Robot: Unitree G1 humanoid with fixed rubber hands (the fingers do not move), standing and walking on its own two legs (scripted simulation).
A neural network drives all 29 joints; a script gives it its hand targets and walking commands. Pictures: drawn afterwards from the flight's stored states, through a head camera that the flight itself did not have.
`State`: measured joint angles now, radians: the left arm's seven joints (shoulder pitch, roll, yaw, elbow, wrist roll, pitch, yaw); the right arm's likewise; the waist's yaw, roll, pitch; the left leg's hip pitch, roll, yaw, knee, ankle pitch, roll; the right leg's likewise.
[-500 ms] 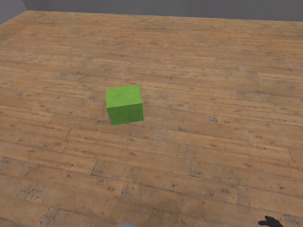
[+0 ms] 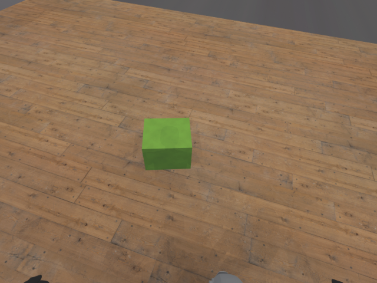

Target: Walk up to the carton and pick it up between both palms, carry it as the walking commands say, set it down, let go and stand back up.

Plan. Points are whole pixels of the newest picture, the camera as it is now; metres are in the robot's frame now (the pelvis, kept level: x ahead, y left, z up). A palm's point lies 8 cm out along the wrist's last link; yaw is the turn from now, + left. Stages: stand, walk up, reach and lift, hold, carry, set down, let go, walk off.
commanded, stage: walk up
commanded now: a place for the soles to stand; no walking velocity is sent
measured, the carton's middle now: (167, 143) +1.02 +0.05 -0.65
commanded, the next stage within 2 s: none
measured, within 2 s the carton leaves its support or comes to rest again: neither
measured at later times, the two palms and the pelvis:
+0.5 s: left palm (9, 261) +0.21 +0.38 -0.09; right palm (293, 191) +0.34 -0.30 -0.05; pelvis +0.19 +0.03 -0.01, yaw +4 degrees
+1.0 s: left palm (29, 183) +0.39 +0.39 -0.06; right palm (273, 157) +0.47 -0.29 -0.08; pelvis +0.35 +0.03 +0.00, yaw +4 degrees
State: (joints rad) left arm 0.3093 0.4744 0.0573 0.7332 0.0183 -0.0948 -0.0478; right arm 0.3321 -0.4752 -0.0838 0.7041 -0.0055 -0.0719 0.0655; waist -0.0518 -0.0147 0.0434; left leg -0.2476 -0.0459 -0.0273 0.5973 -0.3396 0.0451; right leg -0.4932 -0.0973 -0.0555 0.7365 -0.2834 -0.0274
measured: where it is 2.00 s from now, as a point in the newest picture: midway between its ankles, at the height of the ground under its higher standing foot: (170, 236)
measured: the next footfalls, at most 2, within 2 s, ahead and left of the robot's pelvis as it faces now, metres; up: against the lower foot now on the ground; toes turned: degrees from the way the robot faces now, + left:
right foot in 0.06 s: +0.17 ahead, -0.13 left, +0.00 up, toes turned -4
left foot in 0.40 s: +0.29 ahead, +0.15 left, +0.00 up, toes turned +7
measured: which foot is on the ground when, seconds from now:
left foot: down 0.00-0.06, up 0.08-0.38, down 0.40-0.76, up 0.78-1.00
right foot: up 0.00-0.04, down 0.06-0.40, up 0.42-0.74, down 0.76-1.00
